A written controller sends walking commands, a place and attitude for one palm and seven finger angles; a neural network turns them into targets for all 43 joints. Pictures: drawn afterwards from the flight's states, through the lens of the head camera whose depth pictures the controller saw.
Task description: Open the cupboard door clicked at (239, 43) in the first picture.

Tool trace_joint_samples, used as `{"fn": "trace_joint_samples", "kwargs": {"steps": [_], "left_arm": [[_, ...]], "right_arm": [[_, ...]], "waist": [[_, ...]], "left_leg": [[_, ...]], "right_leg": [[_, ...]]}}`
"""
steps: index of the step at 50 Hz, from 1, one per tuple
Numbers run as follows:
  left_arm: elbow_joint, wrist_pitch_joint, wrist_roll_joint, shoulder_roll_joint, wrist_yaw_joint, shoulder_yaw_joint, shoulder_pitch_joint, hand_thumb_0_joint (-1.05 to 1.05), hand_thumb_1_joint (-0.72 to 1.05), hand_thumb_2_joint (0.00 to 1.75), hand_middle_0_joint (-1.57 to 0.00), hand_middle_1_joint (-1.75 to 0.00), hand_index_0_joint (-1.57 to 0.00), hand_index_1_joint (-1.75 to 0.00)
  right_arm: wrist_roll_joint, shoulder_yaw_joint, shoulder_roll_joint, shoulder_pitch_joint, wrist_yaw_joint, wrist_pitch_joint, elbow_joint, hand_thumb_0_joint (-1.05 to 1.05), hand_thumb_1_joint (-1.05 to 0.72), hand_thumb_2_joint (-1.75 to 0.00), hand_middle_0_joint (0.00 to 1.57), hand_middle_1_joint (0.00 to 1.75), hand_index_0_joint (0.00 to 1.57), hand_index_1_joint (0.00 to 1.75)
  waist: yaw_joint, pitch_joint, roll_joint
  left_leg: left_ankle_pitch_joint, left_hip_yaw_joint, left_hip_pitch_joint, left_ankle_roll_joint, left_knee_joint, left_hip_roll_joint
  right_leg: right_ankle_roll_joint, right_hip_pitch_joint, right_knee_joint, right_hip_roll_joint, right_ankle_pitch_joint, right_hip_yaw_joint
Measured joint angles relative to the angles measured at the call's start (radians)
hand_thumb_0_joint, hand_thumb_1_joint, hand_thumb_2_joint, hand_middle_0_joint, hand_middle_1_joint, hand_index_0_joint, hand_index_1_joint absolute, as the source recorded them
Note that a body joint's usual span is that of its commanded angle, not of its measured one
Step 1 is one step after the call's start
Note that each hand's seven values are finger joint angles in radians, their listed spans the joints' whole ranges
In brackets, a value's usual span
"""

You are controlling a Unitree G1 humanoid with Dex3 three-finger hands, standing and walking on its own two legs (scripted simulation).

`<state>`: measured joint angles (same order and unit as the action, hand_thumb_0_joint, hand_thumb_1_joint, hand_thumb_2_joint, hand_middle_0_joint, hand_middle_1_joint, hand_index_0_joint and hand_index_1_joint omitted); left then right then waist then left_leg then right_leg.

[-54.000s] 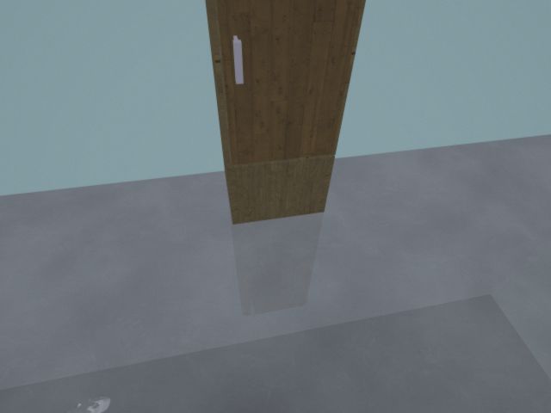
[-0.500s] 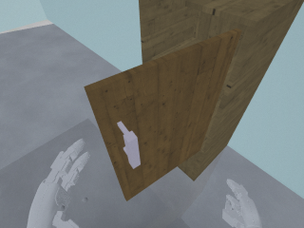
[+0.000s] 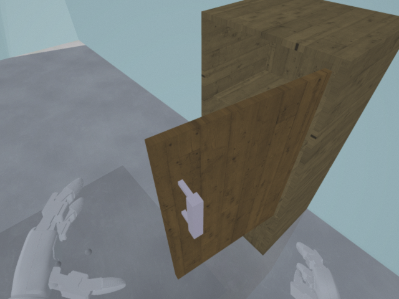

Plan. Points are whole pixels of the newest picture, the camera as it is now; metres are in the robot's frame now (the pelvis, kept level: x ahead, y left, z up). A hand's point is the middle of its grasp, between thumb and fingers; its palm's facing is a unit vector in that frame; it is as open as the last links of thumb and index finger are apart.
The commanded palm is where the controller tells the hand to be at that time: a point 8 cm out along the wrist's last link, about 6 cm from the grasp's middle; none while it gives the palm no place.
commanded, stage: draw the hand back to the body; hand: left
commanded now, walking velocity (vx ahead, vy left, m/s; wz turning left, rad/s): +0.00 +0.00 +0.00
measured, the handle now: (189, 209) +0.28 +0.05 +0.07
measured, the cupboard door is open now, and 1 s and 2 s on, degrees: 81 81 81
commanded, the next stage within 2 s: step back with the hand held close in 0.90 s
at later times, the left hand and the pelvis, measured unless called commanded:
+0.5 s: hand (40, 207) +0.20 +0.26 +0.18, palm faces +0.39 -0.82 -0.41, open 9.3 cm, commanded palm +0.15 +0.30 +0.20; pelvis +0.01 +0.01 +0.02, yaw +0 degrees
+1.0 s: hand (48, 209) +0.19 +0.23 +0.19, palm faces +0.43 -0.81 -0.40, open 7.4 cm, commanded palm +0.15 +0.28 +0.20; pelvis +0.00 -0.02 +0.03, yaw -1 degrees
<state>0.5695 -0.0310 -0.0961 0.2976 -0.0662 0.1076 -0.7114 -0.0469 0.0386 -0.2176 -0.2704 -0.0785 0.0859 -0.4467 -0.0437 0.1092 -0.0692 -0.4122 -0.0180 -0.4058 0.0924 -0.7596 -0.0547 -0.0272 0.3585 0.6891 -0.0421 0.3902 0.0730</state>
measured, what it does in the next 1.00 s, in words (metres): stands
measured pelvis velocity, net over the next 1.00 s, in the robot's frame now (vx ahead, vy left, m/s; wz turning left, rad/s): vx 0.00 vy -0.02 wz -0.01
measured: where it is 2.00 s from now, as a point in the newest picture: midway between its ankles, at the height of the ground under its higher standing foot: outside the picture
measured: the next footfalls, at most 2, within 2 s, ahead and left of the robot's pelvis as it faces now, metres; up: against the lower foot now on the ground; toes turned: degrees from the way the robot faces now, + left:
none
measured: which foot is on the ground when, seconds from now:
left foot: down 0.00-1.00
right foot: down 0.00-1.00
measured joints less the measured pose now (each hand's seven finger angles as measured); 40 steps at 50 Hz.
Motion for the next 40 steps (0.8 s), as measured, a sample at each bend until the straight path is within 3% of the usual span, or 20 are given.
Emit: {"fn": "trace_joint_samples", "kwargs": {"steps": [10, 30, 40], "left_arm": [[-0.021, 0.022, 0.031, 0.039, -0.058, 0.056, 0.067, -0.01, 0.05, 0.53, -0.17, -0.30, -0.17, -0.30], [-0.093, -0.013, 0.010, 0.086, -0.055, 0.242, 0.206, 0.01, 0.73, 0.83, -0.20, -0.30, -0.20, -0.30], [-0.122, -0.015, 0.009, 0.056, -0.042, 0.206, 0.189, 0.01, 0.87, 0.89, -0.21, -0.30, -0.20, -0.30]], "right_arm": [[0.016, 0.018, 0.002, 0.021, 0.004, 0.000, -0.067, 0.01, -0.91, -0.89, 0.20, 0.30, 0.20, 0.30], [0.026, -0.014, -0.023, 0.056, 0.031, -0.015, -0.136, 0.01, -0.91, -0.89, 0.20, 0.30, 0.20, 0.30], [0.026, -0.016, -0.019, 0.053, 0.031, -0.025, -0.149, 0.01, -0.91, -0.89, 0.20, 0.30, 0.20, 0.30]], "waist": [[-0.013, -0.049, 0.006], [-0.019, -0.098, 0.011], [-0.017, -0.107, 0.013]], "left_leg": [[0.057, -0.004, 0.135, 0.008, 0.146, -0.020], [0.130, -0.009, 0.268, -0.001, 0.304, -0.020], [0.143, -0.007, 0.281, -0.013, 0.319, -0.009]], "right_leg": [[0.014, -0.128, -0.131, 0.016, -0.051, -0.013], [0.008, -0.251, -0.275, 0.013, -0.120, -0.027], [-0.007, -0.262, -0.288, 0.001, -0.131, -0.026]]}}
